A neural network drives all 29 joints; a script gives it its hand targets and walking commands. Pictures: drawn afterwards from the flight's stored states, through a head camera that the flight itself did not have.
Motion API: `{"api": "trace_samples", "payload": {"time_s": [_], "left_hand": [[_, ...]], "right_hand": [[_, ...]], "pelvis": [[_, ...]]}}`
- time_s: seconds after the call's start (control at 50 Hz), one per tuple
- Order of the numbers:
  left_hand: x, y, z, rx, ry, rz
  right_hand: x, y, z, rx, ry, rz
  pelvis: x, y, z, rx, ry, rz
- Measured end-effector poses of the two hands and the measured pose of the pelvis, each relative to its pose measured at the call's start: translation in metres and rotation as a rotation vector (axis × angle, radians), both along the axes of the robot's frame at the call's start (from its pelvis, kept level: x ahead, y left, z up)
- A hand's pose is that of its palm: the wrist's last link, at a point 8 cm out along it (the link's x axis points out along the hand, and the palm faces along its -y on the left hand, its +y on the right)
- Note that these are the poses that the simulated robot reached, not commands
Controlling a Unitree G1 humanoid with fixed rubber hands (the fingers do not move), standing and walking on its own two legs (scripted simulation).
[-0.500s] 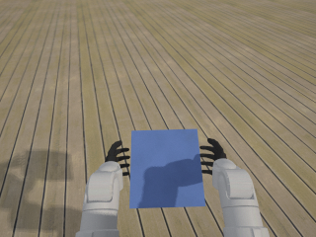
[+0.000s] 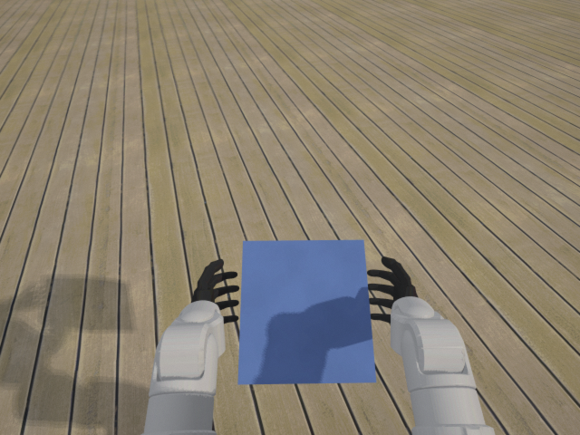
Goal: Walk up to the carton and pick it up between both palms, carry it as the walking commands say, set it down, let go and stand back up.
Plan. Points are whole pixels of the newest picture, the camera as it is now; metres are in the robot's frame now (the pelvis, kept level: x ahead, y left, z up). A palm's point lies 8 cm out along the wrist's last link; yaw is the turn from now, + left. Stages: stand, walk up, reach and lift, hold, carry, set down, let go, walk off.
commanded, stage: carry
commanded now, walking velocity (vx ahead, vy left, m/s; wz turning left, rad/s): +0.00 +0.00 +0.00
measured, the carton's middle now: (302, 313) +0.35 +0.00 -0.04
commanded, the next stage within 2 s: hold in 0.30 s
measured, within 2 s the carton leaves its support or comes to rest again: neither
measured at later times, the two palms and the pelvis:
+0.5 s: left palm (203, 331) +0.27 +0.14 +0.05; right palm (404, 329) +0.27 -0.13 +0.04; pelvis +0.00 +0.01 +0.01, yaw -4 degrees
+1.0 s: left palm (200, 311) +0.28 +0.14 +0.08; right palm (405, 320) +0.27 -0.13 +0.07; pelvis -0.03 +0.03 +0.00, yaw -5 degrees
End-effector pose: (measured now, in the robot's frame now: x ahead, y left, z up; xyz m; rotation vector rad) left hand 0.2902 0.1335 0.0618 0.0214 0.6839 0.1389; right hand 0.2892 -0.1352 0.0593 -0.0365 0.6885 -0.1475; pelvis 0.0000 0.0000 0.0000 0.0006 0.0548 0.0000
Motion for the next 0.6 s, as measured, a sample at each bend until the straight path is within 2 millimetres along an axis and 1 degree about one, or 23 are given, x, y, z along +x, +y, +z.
{"api": "trace_samples", "payload": {"time_s": [0.3, 0.34, 0.38, 0.42, 0.5, 0.6], "left_hand": [[0.007, -0.001, 0.001, -0.006, -0.008, 0.001], [0.006, 0.0, -0.007, 0.014, 0.009, -0.013], [0.0, 0.001, -0.016, 0.039, 0.026, -0.031], [-0.009, 0.001, -0.02, 0.04, 0.029, -0.049], [-0.019, 0.003, -0.016, 0.04, 0.002, -0.068], [-0.019, 0.008, -0.007, 0.029, -0.017, -0.061]], "right_hand": [[0.006, -0.001, 0.0, 0.004, 0.0, -0.005], [0.005, 0.0, -0.008, -0.027, 0.017, 0.02], [0.0, 0.001, -0.017, -0.048, 0.033, 0.035], [-0.007, 0.0, -0.021, -0.047, 0.036, 0.038], [-0.019, 0.001, -0.02, -0.022, 0.006, 0.034], [-0.023, 0.005, -0.012, -0.014, -0.012, 0.032]], "pelvis": [[0.006, 0.0, 0.0, 0.001, 0.0, -0.004], [0.005, -0.001, 0.003, 0.007, -0.038, -0.013], [0.006, 0.0, 0.006, 0.006, -0.069, -0.036], [0.006, 0.001, 0.009, 0.007, -0.084, -0.04], [0.002, 0.006, 0.01, 0.005, -0.115, -0.07], [-0.011, 0.011, 0.009, 0.003, -0.164, -0.069]]}}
